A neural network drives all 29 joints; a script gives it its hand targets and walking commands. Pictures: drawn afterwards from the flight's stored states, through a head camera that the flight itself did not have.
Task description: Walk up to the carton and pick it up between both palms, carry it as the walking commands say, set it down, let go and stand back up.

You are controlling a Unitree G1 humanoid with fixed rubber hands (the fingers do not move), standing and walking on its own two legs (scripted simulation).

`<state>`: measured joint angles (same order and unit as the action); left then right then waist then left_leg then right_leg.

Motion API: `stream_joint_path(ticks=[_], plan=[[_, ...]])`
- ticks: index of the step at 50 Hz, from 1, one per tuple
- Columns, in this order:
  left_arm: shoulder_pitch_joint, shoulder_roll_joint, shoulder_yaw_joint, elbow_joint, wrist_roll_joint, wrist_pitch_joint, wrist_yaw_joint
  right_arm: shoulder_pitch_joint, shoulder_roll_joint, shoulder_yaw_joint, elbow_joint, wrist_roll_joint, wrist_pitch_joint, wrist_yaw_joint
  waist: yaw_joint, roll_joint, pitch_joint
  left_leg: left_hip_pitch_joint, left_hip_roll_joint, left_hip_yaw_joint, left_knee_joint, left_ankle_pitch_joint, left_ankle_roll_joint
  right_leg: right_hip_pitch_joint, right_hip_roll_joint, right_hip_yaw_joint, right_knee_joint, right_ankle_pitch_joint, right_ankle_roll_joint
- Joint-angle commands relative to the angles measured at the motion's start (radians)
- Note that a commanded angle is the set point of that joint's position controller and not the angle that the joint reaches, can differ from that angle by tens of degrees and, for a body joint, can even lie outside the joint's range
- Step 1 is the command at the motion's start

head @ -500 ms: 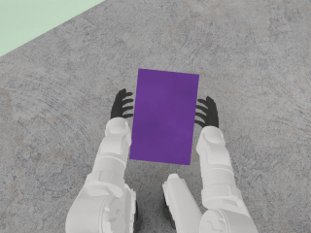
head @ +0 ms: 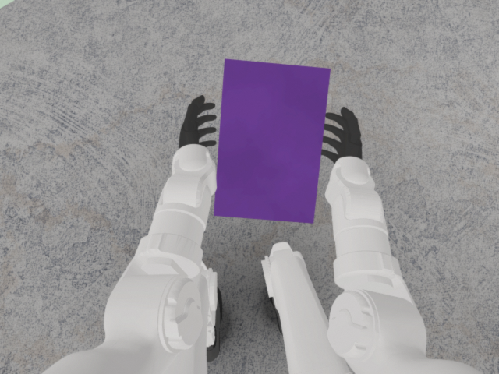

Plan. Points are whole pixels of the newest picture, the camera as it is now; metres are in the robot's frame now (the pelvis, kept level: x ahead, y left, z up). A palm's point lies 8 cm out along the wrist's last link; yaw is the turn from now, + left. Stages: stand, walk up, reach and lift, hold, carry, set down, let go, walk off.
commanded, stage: set down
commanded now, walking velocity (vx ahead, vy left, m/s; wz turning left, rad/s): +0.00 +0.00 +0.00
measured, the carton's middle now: (265, 145) +0.49 -0.10 -0.16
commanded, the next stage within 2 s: none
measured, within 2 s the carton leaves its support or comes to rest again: neither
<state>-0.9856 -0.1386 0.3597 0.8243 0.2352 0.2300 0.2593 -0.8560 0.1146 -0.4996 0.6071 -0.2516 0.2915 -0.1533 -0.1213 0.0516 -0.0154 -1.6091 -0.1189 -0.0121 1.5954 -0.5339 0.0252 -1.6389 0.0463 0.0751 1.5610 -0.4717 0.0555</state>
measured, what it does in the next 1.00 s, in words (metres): lowers itself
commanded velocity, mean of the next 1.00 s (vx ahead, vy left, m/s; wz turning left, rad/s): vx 0.00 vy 0.00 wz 0.00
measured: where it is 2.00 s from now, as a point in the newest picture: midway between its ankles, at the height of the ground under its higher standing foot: (248, 324)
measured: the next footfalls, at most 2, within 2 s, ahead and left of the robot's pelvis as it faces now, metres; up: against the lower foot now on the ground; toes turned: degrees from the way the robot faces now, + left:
none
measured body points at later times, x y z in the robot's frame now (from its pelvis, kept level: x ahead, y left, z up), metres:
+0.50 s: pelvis -0.01 +0.00 -0.07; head +0.27 -0.03 +0.28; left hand +0.51 +0.03 -0.15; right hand +0.46 -0.21 -0.15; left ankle +0.09 +0.09 -0.53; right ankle +0.11 -0.14 -0.53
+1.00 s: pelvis -0.03 -0.01 -0.12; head +0.33 -0.06 +0.13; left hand +0.53 +0.01 -0.27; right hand +0.48 -0.23 -0.26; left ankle +0.09 +0.09 -0.53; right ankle +0.11 -0.14 -0.53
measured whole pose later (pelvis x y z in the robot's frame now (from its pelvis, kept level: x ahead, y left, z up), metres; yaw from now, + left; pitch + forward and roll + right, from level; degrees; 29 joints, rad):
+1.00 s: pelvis -0.03 -0.01 -0.12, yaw +1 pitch +27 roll +1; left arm -1.42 0.06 0.26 0.74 0.06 0.30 0.27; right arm -1.29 -0.05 -0.42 0.51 -0.09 0.36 -0.18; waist -0.15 0.04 0.53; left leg -1.90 -0.13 0.02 2.01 -0.58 0.00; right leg -1.94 0.07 0.07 1.99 -0.51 0.06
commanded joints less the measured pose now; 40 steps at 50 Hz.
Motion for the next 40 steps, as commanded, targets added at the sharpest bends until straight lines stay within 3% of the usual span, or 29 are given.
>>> stream_joint_path(ticks=[1, 2, 5, 6, 10, 11, 12, 13, 14, 15, 16, 17, 18, 19, 20, 21, 22, 23, 24, 28, 30, 31, 32, 33, 34, 35, 36, 38, 40], plan=[[-0.639, -0.960, -0.477, 0.017, -0.095, -0.021, -0.276, -0.700, 0.915, 0.544, 0.040, 0.141, -0.030, 0.276, -0.040, 0.045, -1.110, 0.436, -0.103, -0.025, -0.200, 0.182, -0.030, 0.507, 0.127, -0.106, -0.117, 0.255, -0.016], [-0.667, -0.954, -0.488, -0.013, -0.116, -0.022, -0.281, -0.714, 0.893, 0.558, -0.001, 0.131, -0.029, 0.272, -0.073, -0.006, -1.132, 0.414, -0.101, -0.031, -0.168, 0.195, -0.029, 0.531, 0.124, -0.102, -0.115, 0.274, -0.011], [-0.693, -0.918, -0.443, 0.024, -0.099, -0.010, -0.276, -0.761, 0.889, 0.541, 0.024, 0.133, -0.018, 0.274, -0.044, -0.027, -1.097, 0.383, -0.102, -0.021, -0.153, 0.176, -0.025, 0.486, 0.122, -0.113, -0.092, 0.248, -0.004], [-0.668, -0.964, -0.453, 0.054, -0.104, -0.008, -0.282, -0.754, 0.893, 0.524, 0.032, 0.113, -0.019, 0.272, -0.083, -0.024, -1.125, 0.360, -0.109, -0.014, -0.143, 0.163, -0.030, 0.488, 0.126, -0.124, -0.089, 0.235, -0.008], [-0.632, -0.954, -0.393, 0.109, -0.054, 0.010, -0.280, -0.814, 0.864, 0.505, 0.029, 0.128, -0.020, 0.290, -0.027, 0.036, -1.108, 0.333, -0.108, -0.006, -0.121, 0.192, -0.037, 0.412, 0.127, -0.116, -0.053, 0.260, -0.011], [-0.731, -0.947, -0.464, -0.007, -0.101, -0.010, -0.278, -0.755, 0.882, 0.491, 0.021, 0.121, -0.027, 0.288, -0.087, 0.034, -1.139, 0.353, -0.106, -0.018, -0.100, 0.231, -0.034, 0.432, 0.126, -0.113, -0.036, 0.315, -0.018], [-0.707, -0.942, -0.445, 0.030, -0.106, -0.004, -0.276, -0.813, 0.885, 0.518, -0.020, 0.134, -0.025, 0.287, -0.073, -0.006, -1.200, 0.365, -0.104, -0.020, -0.090, 0.259, -0.033, 0.449, 0.125, -0.125, -0.028, 0.337, -0.008], [-0.742, -0.937, -0.438, 0.026, -0.116, -0.005, -0.276, -0.811, 0.846, 0.514, 0.013, 0.121, -0.020, 0.282, -0.085, -0.012, -1.172, 0.345, -0.106, -0.018, -0.085, 0.227, -0.031, 0.430, 0.122, -0.128, -0.026, 0.294, -0.011], [-0.771, -0.939, -0.447, -0.007, -0.124, -0.001, -0.276, -0.866, 0.870, 0.547, -0.039, 0.153, -0.018, 0.282, -0.058, -0.012, -1.230, 0.359, -0.110, -0.004, -0.075, 0.203, -0.031, 0.461, 0.124, -0.125, -0.026, 0.281, -0.007], [-0.767, -0.956, -0.466, 0.012, -0.116, 0.014, -0.277, -0.848, 0.859, 0.518, 0.000, 0.131, -0.016, 0.284, -0.071, 0.032, -1.234, 0.359, -0.114, -0.007, -0.070, 0.179, -0.041, 0.421, 0.126, -0.136, 0.001, 0.253, -0.017], [-0.767, -0.921, -0.441, 0.041, -0.111, 0.010, -0.281, -0.840, 0.856, 0.505, 0.048, 0.122, -0.008, 0.281, -0.073, -0.016, -1.132, 0.264, -0.113, 0.001, -0.052, 0.170, -0.037, 0.400, 0.123, -0.129, -0.009, 0.265, -0.008], [-0.727, -0.936, -0.400, 0.083, -0.077, 0.023, -0.280, -0.805, 0.863, 0.489, 0.049, 0.113, -0.003, 0.281, -0.048, 0.044, -1.137, 0.287, -0.111, 0.010, -0.073, 0.164, -0.038, 0.411, 0.120, -0.124, -0.008, 0.257, -0.008], [-0.797, -0.916, -0.445, 0.030, -0.105, 0.016, -0.281, -0.832, 0.851, 0.472, 0.046, 0.120, -0.006, 0.288, -0.090, 0.030, -1.175, 0.294, -0.105, 0.002, -0.057, 0.165, -0.040, 0.364, 0.123, -0.139, 0.012, 0.259, -0.012], [-0.734, -0.919, -0.405, 0.071, -0.088, 0.016, -0.281, -0.869, 0.859, 0.493, -0.011, 0.122, -0.017, 0.288, -0.063, 0.020, -1.165, 0.279, -0.109, 0.000, -0.040, 0.198, -0.032, 0.361, 0.123, -0.131, 0.020, 0.283, -0.007], [-0.794, -0.919, -0.431, 0.012, -0.117, 0.010, -0.285, -0.848, 0.844, 0.482, 0.035, 0.122, -0.011, 0.288, -0.062, 0.023, -1.189, 0.276, -0.112, 0.007, -0.030, 0.192, -0.037, 0.383, 0.122, -0.128, 0.030, 0.278, -0.019], [-0.792, -0.906, -0.439, 0.022, -0.122, 0.005, -0.284, -0.903, 0.839, 0.513, -0.020, 0.120, -0.015, 0.279, -0.076, -0.030, -1.209, 0.234, -0.113, 0.000, -0.004, 0.203, -0.031, 0.390, 0.122, -0.138, 0.045, 0.301, -0.007], [-0.809, -0.933, -0.450, 0.021, -0.127, 0.008, -0.287, -0.862, 0.831, 0.499, 0.008, 0.113, -0.018, 0.280, -0.093, 0.013, -1.237, 0.244, -0.116, 0.007, 0.004, 0.215, -0.042, 0.395, 0.123, -0.129, 0.042, 0.309, -0.013], [-0.782, -0.907, -0.449, 0.029, -0.110, 0.010, -0.280, -0.878, 0.856, 0.513, 0.005, 0.135, -0.018, 0.283, -0.055, 0.016, -1.237, 0.254, -0.116, 0.009, 0.004, 0.233, -0.039, 0.377, 0.122, -0.136, 0.058, 0.324, -0.005], [-0.782, -0.898, -0.447, 0.041, -0.123, 0.016, -0.279, -0.912, 0.832, 0.521, -0.009, 0.140, -0.014, 0.283, -0.084, 0.001, -1.233, 0.253, -0.110, -0.005, 0.012, 0.209, -0.033, 0.359, 0.122, -0.143, 0.071, 0.304, -0.005], [-0.821, -0.898, -0.455, 0.033, -0.123, 0.018, -0.284, -0.897, 0.844, 0.511, 0.022, 0.149, -0.004, 0.280, -0.070, 0.028, -1.223, 0.202, -0.113, 0.023, 0.044, 0.177, -0.032, 0.357, 0.121, -0.127, 0.086, 0.290, -0.009], [-0.841, -0.884, -0.456, 0.013, -0.147, 0.008, -0.292, -0.925, 0.858, 0.518, 0.010, 0.155, -0.002, 0.280, -0.085, -0.042, -1.241, 0.154, -0.113, 0.017, 0.061, 0.194, -0.025, 0.373, 0.122, -0.142, 0.106, 0.326, 0.001], [-0.870, -0.892, -0.470, -0.031, -0.145, 0.002, -0.294, -0.944, 0.855, 0.543, -0.053, 0.171, -0.015, 0.275, -0.068, 0.012, -1.282, 0.142, -0.115, 0.033, 0.100, 0.233, -0.026, 0.395, 0.120, -0.100, 0.109, 0.364, -0.007], [-0.904, -0.873, -0.501, -0.055, -0.170, -0.007, -0.295, -0.906, 0.851, 0.534, 0.005, 0.160, -0.007, 0.269, -0.096, -0.022, -1.313, 0.149, -0.116, 0.028, 0.109, 0.232, -0.030, 0.407, 0.121, -0.119, 0.127, 0.372, -0.003], [-0.872, -0.885, -0.489, 0.022, -0.152, 0.014, -0.294, -0.926, 0.838, 0.540, -0.006, 0.165, -0.007, 0.265, -0.087, 0.028, -1.259, 0.131, -0.117, 0.043, 0.101, 0.182, -0.030, 0.387, 0.122, -0.121, 0.120, 0.326, -0.004], [-0.859, -0.889, -0.471, 0.031, -0.157, 0.017, -0.296, -0.959, 0.819, 0.526, 0.005, 0.164, -0.006, 0.271, -0.082, 0.033, -1.250, 0.156, -0.118, 0.030, 0.100, 0.167, -0.031, 0.341, 0.119, -0.129, 0.136, 0.293, -0.012], [-0.880, -0.877, -0.499, -0.017, -0.164, 0.006, -0.297, -0.943, 0.838, 0.545, -0.020, 0.165, -0.010, 0.269, -0.100, -0.011, -1.311, 0.144, -0.115, 0.029, 0.124, 0.215, -0.024, 0.385, 0.119, -0.127, 0.145, 0.358, -0.003], [-0.833, -0.874, -0.458, 0.047, -0.143, 0.019, -0.296, -0.999, 0.846, 0.575, -0.051, 0.196, -0.009, 0.271, -0.053, 0.007, -1.315, 0.168, -0.113, 0.037, 0.120, 0.206, -0.018, 0.397, 0.114, -0.112, 0.147, 0.332, -0.004], [-0.933, -0.843, -0.513, -0.044, -0.172, 0.006, -0.298, -0.985, 0.824, 0.560, -0.007, 0.194, -0.005, 0.276, -0.081, 0.025, -1.353, 0.160, -0.115, 0.046, 0.155, 0.212, -0.028, 0.394, 0.115, -0.123, 0.175, 0.358, -0.010], [-0.931, -0.828, -0.499, -0.006, -0.172, 0.016, -0.295, -1.056, 0.808, 0.590, -0.062, 0.217, -0.006, 0.276, -0.072, 0.017, -1.393, 0.173, -0.109, 0.041, 0.169, 0.190, -0.023, 0.400, 0.108, -0.136, 0.195, 0.324, -0.008]])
